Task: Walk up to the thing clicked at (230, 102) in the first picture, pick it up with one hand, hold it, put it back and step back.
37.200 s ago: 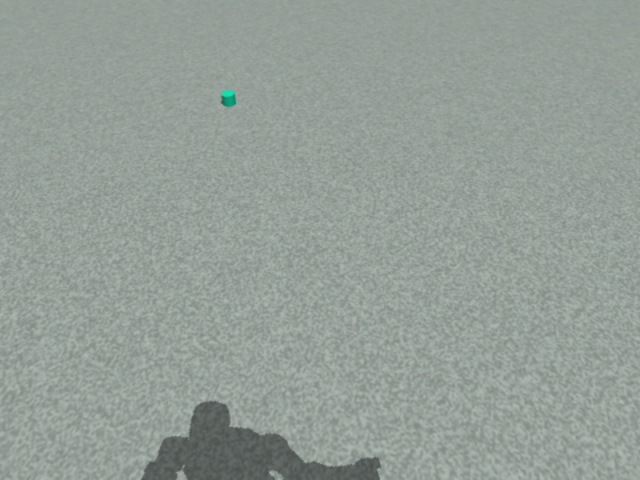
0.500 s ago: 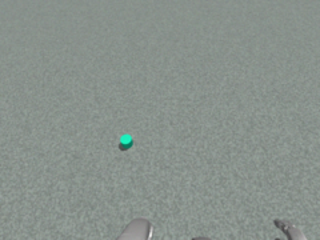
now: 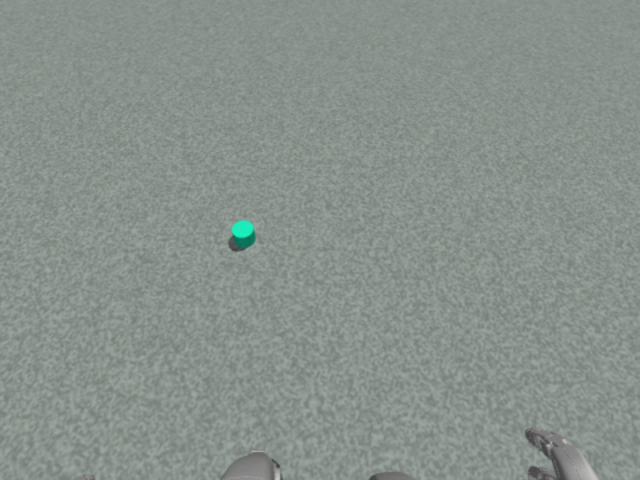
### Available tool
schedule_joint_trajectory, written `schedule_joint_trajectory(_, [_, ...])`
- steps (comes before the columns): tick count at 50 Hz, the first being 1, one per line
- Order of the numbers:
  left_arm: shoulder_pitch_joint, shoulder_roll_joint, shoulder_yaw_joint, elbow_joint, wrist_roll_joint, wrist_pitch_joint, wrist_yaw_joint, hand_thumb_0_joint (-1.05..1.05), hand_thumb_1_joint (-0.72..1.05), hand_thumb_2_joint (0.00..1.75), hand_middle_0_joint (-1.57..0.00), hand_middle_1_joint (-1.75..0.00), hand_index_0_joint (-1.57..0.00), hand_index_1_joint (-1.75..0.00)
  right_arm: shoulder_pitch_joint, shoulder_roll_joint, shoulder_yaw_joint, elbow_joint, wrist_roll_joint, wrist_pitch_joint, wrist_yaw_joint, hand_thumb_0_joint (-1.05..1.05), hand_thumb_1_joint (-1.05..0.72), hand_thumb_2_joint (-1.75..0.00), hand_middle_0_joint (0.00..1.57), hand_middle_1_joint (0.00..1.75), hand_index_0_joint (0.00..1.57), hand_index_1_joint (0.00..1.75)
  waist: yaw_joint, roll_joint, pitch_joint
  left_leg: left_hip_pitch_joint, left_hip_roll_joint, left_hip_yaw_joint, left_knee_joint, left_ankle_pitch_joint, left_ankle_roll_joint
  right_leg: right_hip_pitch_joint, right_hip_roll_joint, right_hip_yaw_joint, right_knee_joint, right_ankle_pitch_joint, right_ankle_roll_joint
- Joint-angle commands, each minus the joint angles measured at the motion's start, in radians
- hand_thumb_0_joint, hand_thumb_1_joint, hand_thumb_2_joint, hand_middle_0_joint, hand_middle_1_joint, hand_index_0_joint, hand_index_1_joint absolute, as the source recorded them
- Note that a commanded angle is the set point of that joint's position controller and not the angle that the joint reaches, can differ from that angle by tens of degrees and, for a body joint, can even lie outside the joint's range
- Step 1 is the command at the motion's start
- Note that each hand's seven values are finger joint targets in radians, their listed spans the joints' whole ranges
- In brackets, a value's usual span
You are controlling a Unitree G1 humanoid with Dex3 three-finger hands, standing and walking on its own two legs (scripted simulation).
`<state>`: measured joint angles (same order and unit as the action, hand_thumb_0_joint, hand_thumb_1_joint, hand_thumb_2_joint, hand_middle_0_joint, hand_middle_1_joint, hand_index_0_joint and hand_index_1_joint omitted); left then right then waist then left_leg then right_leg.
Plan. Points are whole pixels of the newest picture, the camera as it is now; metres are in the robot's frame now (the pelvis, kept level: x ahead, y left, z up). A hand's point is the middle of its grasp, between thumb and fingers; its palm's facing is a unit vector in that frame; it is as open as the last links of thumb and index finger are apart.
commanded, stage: step back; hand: left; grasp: from above
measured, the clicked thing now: (243, 234) +0.96 +0.28 -0.72
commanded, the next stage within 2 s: stand in 1.22 s
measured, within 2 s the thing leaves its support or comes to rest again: neither
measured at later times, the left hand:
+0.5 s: hand out of the picture -0.07 +0.28 -0.13, palm faces +0.08 -0.91 -0.41, open 7.4 cm
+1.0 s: hand out of the picture -0.03 +0.27 -0.14, palm faces +0.08 -0.93 -0.37, open 7.4 cm
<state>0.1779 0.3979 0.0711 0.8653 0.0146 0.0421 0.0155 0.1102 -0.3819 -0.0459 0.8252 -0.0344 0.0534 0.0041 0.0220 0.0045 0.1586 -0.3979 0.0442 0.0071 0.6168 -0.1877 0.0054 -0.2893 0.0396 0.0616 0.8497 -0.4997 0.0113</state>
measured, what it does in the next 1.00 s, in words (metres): steps on the spot: right foot, then left foot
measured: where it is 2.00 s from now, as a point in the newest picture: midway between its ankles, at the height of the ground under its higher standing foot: outside the picture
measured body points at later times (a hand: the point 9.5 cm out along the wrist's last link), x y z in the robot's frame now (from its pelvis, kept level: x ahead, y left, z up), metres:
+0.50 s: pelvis -0.11 -0.01 +0.01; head -0.11 -0.02 +0.45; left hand -0.07 +0.32 -0.11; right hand -0.04 -0.31 -0.13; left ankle -0.12 +0.13 -0.72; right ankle -0.08 -0.13 -0.71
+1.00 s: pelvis -0.08 +0.00 +0.01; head -0.06 +0.00 +0.46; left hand -0.03 +0.32 -0.12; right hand +0.02 -0.30 -0.12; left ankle -0.10 +0.12 -0.72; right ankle -0.08 -0.12 -0.72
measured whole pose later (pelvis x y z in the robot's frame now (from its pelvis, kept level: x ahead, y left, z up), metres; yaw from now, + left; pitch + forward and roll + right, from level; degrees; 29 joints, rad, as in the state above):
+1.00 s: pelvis -0.08 +0.00 +0.01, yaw +4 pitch -1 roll +0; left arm 0.17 0.37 0.04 1.04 0.01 -0.04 0.00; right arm 0.16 -0.34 -0.05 1.05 -0.02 -0.01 0.02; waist 0.01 0.00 0.05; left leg -0.22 0.03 0.00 0.57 -0.32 -0.01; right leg -0.22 0.00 0.00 0.55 -0.30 0.00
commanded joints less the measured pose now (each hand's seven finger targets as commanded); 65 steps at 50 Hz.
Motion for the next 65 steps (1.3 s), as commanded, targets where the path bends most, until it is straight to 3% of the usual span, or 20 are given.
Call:
schedule_joint_trajectory(1, [0.138,0.168,0.048,-0.004,0.015,-0.039,0.014,0.00,0.90,0.90,-0.20,-0.30,-0.20,-0.30,-0.019,-0.245,-0.061,-0.057,0.019,0.008,-0.013,0.00,-0.90,-0.90,0.20,0.30,0.20,0.30,0.018,0.161,-0.258,0.154,0.137,-0.181,-0.040,0.139,0.135,0.144,-0.013,-0.064,-0.469,0.250,-0.027])
schedule_joint_trajectory(2, [0.122,0.229,0.066,-0.011,0.031,-0.044,0.013,0.00,0.90,0.90,-0.20,-0.30,-0.20,-0.30,0.002,-0.208,-0.050,-0.065,0.022,0.006,-0.012,0.00,-0.90,-0.90,0.20,0.30,0.20,0.30,0.002,0.044,-0.232,-0.033,0.047,-0.165,0.044,-0.037,0.075,0.214,-0.101,0.110,-0.462,0.207,-0.062])
schedule_joint_trajectory(3, [0.097,0.345,0.097,-0.030,0.032,-0.038,0.009,0.00,0.90,0.90,-0.20,-0.30,-0.20,-0.30,-0.051,-0.167,-0.045,-0.089,0.030,0.002,-0.022,0.00,-0.90,-0.90,0.20,0.30,0.20,0.30,0.052,-0.256,-0.183,-0.162,-0.145,-0.105,0.276,-0.348,0.010,0.088,-0.355,0.417,-0.539,0.224,-0.211])
schedule_joint_trajectory(4, [0.028,0.402,0.105,-0.070,0.035,-0.043,0.016,0.00,0.90,0.90,-0.20,-0.30,-0.20,-0.30,-0.064,-0.205,-0.068,-0.094,0.021,0.011,-0.032,0.00,-0.90,-0.90,0.20,0.30,0.20,0.30,0.060,-0.270,-0.105,-0.113,-0.096,-0.207,0.509,-0.432,-0.026,-0.159,-0.522,0.580,-0.601,0.211,-0.339])
schedule_joint_trajectory(7, [-0.129,0.244,0.064,-0.092,0.030,-0.052,0.028,0.00,0.90,0.90,-0.20,-0.30,-0.20,-0.30,0.056,-0.212,-0.064,-0.017,0.035,0.002,-0.026,0.00,-0.90,-0.90,0.20,0.30,0.20,0.30,-0.062,-0.062,-0.111,-0.087,-0.151,-0.204,0.616,-0.272,-0.018,-0.084,-0.291,0.160,-0.412,0.462,-0.212])
schedule_joint_trajectory(13, [0.024,0.259,0.082,-0.056,0.043,-0.058,0.013,0.00,0.90,0.90,-0.20,-0.30,-0.20,-0.30,0.002,-0.192,-0.055,-0.017,0.004,-0.030,-0.007,0.00,-0.90,-0.90,0.20,0.30,0.20,0.30,0.059,-0.195,-0.137,-0.078,-0.057,-0.065,0.158,-0.354,-0.028,0.132,-0.285,0.211,-0.457,-0.059,-0.199])
schedule_joint_trajectory(16, [-0.019,0.258,0.067,-0.052,0.030,-0.043,-0.001,0.00,0.90,0.90,-0.20,-0.30,-0.20,-0.30,0.103,-0.170,-0.062,0.060,0.004,-0.054,-0.004,0.00,-0.90,-0.90,0.20,0.30,0.20,0.30,-0.004,-0.189,-0.136,0.236,-0.076,0.013,-0.233,-0.196,0.007,-0.041,-0.259,0.151,-0.402,-0.028,-0.155])
schedule_joint_trajectory(17, [0.017,0.209,0.044,-0.044,0.029,-0.039,-0.004,0.00,0.90,0.90,-0.20,-0.30,-0.20,-0.30,0.124,-0.188,-0.075,0.084,-0.002,-0.062,-0.007,0.00,-0.90,-0.90,0.20,0.30,0.20,0.30,-0.009,-0.092,-0.149,0.341,-0.064,-0.048,-0.257,-0.176,0.022,-0.119,-0.207,0.096,-0.314,-0.013,-0.119])
schedule_joint_trajectory(19, [-0.047,0.185,0.037,-0.037,0.004,-0.042,-0.007,0.00,0.90,0.90,-0.20,-0.30,-0.20,-0.30,0.069,-0.331,-0.085,0.064,-0.009,-0.072,-0.006,0.00,-0.90,-0.90,0.20,0.30,0.20,0.30,-0.041,0.185,-0.104,0.117,0.295,-0.591,-0.431,-0.728,0.203,-0.228,-0.065,-0.059,-0.035,-0.093,-0.018])
schedule_joint_trajectory(20, [-0.082,0.234,0.053,-0.028,0.014,-0.047,-0.010,0.00,0.90,0.90,-0.20,-0.30,-0.20,-0.30,0.016,-0.321,-0.086,0.053,-0.006,-0.079,-0.004,0.00,-0.90,-0.90,0.20,0.30,0.20,0.30,-0.033,0.106,-0.038,-0.037,0.302,-0.569,-0.448,-0.719,0.226,-0.125,-0.081,0.005,0.043,-0.069,-0.023])
schedule_joint_trajectory(22, [-0.028,0.178,0.039,-0.004,-0.002,-0.057,-0.027,0.00,0.90,0.90,-0.20,-0.30,-0.20,-0.30,-0.030,-0.234,-0.053,0.057,-0.012,-0.094,-0.008,0.00,-0.90,-0.90,0.20,0.30,0.20,0.30,0.009,0.086,-0.052,0.078,0.175,-0.342,-0.352,-0.451,0.158,-0.120,-0.086,-0.008,-0.040,0.048,-0.034])
schedule_joint_trajectory(27, [0.053,0.173,0.046,0.067,0.019,-0.085,-0.016,0.00,0.90,0.90,-0.20,-0.30,-0.20,-0.30,-0.002,-0.187,-0.042,0.071,0.002,-0.065,0.002,0.00,-0.90,-0.90,0.20,0.30,0.20,0.30,0.026,0.095,-0.122,-0.032,0.074,-0.158,-0.152,-0.332,0.067,0.247,-0.037,-0.039,-0.449,0.179,-0.048])
schedule_joint_trajectory(29, [0.045,0.302,0.069,0.071,0.031,-0.099,-0.011,0.00,0.90,0.90,-0.20,-0.30,-0.20,-0.30,0.013,-0.159,-0.042,0.078,0.007,-0.057,-0.005,0.00,-0.90,-0.90,0.20,0.30,0.20,0.30,0.033,-0.152,-0.079,-0.085,-0.078,-0.086,0.178,-0.399,0.009,0.066,-0.341,0.443,-0.658,-0.343,-0.179])
schedule_joint_trajectory(30, [-0.014,0.300,0.071,0.045,0.030,-0.102,-0.010,0.00,0.90,0.90,-0.20,-0.30,-0.20,-0.30,0.050,-0.187,-0.051,0.094,0.005,-0.058,-0.007,0.00,-0.90,-0.90,0.20,0.30,0.20,0.30,0.010,-0.107,-0.039,-0.058,-0.042,-0.126,0.240,-0.365,-0.002,-0.008,-0.400,0.491,-0.668,-0.373,-0.229])
schedule_joint_trajectory(38, [-0.082,0.202,0.029,0.041,0.016,-0.087,-0.017,0.00,0.90,0.90,-0.20,-0.30,-0.20,-0.30,0.129,-0.148,-0.059,0.156,-0.006,-0.085,0.002,0.00,-0.90,-0.90,0.20,0.30,0.20,0.30,-0.043,-0.124,-0.130,0.253,-0.054,-0.008,-0.164,-0.138,0.010,-0.084,-0.218,0.096,-0.451,0.090,-0.121])
schedule_joint_trajectory(41, [-0.073,0.144,0.005,0.055,-0.007,-0.077,-0.020,0.00,0.90,0.90,-0.20,-0.30,-0.20,-0.30,0.044,-0.249,-0.071,0.129,-0.013,-0.095,-0.005,0.00,-0.90,-0.90,0.20,0.30,0.20,0.30,-0.022,0.110,-0.116,0.166,0.222,-0.407,-0.378,-0.452,0.130,-0.118,-0.051,-0.062,-0.211,0.036,-0.032])
schedule_joint_trajectory(42, [-0.063,0.173,0.016,0.069,-0.001,-0.079,-0.017,0.00,0.90,0.90,-0.20,-0.30,-0.20,-0.30,0.010,-0.258,-0.070,0.124,-0.008,-0.095,-0.002,0.00,-0.90,-0.90,0.20,0.30,0.20,0.30,-0.015,0.086,-0.093,0.088,0.238,-0.389,-0.363,-0.416,0.165,-0.036,-0.064,-0.049,-0.174,0.037,-0.031])
schedule_joint_trajectory(46, [-0.008,0.180,0.011,0.108,-0.002,-0.108,-0.006,0.00,0.90,0.90,-0.20,-0.30,-0.20,-0.30,-0.034,-0.190,-0.043,0.131,0.008,-0.094,-0.006,0.00,-0.90,-0.90,0.20,0.30,0.20,0.30,0.014,0.106,-0.189,0.148,0.089,-0.123,-0.156,0.178,0.052,0.160,-0.107,0.008,-0.389,0.444,-0.047])
schedule_joint_trajectory(51, [-0.037,0.216,0.014,0.114,-0.008,-0.107,0.006,0.00,0.90,0.90,-0.20,-0.30,-0.20,-0.30,-0.008,-0.174,-0.046,0.155,0.015,-0.088,-0.015,0.00,-0.90,-0.90,0.20,0.30,0.20,0.30,-0.013,-0.010,-0.228,0.183,0.044,-0.059,-0.063,0.218,0.033,0.184,-0.190,0.087,-0.351,0.636,-0.099])
schedule_joint_trajectory(65, [-0.132,0.158,-0.016,0.148,-0.015,-0.072,0.009,0.00,0.90,0.90,-0.20,-0.30,-0.20,-0.30,-0.063,-0.188,-0.022,0.194,0.030,-0.094,-0.023,0.00,-0.90,-0.90,0.20,0.30,0.20,0.30,-0.020,0.013,-0.244,0.332,0.098,-0.100,-0.193,0.533,0.033,0.209,-0.142,0.006,-0.376,0.706,-0.040])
